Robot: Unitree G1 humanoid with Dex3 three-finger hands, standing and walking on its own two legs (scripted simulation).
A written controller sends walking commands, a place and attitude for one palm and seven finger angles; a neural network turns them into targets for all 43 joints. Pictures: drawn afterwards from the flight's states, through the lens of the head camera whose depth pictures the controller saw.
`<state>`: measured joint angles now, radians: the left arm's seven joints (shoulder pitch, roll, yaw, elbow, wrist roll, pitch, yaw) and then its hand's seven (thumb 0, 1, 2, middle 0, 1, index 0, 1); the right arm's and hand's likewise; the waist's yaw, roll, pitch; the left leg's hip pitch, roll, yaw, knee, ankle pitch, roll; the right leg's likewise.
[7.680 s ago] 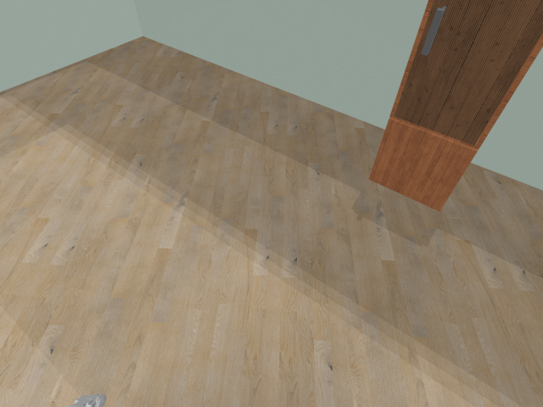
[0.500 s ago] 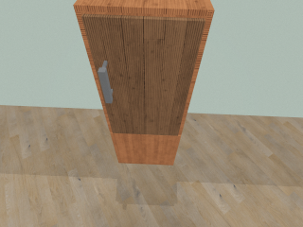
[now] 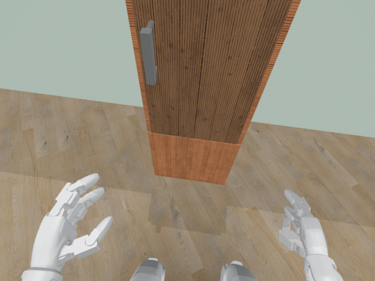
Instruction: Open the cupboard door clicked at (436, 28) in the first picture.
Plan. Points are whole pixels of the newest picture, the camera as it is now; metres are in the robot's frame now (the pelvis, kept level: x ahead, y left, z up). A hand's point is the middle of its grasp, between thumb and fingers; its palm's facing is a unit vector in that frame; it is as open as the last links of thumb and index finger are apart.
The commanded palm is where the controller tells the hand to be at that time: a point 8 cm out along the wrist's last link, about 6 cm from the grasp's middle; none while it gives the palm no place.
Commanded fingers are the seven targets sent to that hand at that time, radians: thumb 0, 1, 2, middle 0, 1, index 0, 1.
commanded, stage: raise the hand with hooked fingers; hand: left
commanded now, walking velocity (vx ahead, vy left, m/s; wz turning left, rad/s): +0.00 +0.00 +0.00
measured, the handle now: (151, 54) +0.61 +0.18 +0.12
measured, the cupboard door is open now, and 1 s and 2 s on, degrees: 0 0 0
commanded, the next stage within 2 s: move the hooked fingers beside the handle in 1.56 s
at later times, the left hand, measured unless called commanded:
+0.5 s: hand (74, 189) +0.24 +0.24 +0.09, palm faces +0.00 -1.00 -0.07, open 12.3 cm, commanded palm +0.22 +0.29 +0.10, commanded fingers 0.00 -0.34 0.37 -0.29 -1.10 -0.29 -1.10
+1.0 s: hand (53, 140) +0.31 +0.29 +0.14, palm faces +0.03 -1.00 -0.05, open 14.0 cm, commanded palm +0.28 +0.33 +0.14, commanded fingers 0.00 -0.50 0.30 -0.30 -1.20 -0.30 -1.20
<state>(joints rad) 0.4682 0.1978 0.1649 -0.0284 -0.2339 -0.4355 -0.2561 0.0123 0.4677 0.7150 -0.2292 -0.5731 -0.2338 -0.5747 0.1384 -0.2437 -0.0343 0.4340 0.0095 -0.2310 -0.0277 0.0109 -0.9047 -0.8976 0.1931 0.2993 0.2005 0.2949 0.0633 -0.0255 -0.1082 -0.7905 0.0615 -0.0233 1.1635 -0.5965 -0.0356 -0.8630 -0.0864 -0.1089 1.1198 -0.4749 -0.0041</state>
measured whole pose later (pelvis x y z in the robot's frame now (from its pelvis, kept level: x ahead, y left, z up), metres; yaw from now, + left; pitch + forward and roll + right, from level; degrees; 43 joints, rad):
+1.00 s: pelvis +0.02 +0.02 +0.05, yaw -1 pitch +8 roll -2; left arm -0.02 0.40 0.42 0.34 -0.34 -0.21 -0.47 -0.01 -0.49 0.30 -0.30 -1.19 -0.30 -1.19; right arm 0.26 -0.26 0.06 0.57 0.03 -0.22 -0.08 0.01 -0.90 -0.90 0.20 0.30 0.21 0.30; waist 0.02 0.02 -0.06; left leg -0.49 0.05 0.01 0.83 -0.47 -0.01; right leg -0.56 -0.07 -0.10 0.77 -0.34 0.03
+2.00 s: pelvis +0.01 +0.01 +0.06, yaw -1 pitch +8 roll -1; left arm -0.30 0.43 0.42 0.63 -0.29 -0.24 -0.49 -0.01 -0.50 0.30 -0.30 -1.20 -0.30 -1.20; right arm 0.28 -0.28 0.05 0.58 0.03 -0.18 -0.09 0.01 -0.90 -0.90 0.20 0.30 0.21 0.30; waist -0.01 0.01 -0.04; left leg -0.50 0.05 0.02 0.80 -0.44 -0.02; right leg -0.58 -0.07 -0.08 0.75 -0.31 0.01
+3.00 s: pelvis +0.00 +0.02 +0.04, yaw -3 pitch +18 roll -2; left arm -0.88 0.64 0.48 1.19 -0.12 -0.35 -0.41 -0.01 -0.50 0.30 -0.30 -1.20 -0.30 -1.20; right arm 0.39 -0.29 0.04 0.62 0.01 0.02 -0.05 0.01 -0.90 -0.90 0.20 0.30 0.21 0.30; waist -0.15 0.00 -0.06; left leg -0.75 0.07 0.03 0.90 -0.46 -0.01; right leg -0.82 -0.05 -0.07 0.81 -0.30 0.02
